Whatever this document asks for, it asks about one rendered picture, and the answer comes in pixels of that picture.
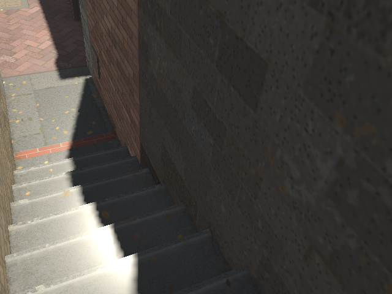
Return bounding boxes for stairs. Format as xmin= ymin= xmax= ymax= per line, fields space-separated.
xmin=6 ymin=147 xmax=261 ymax=294

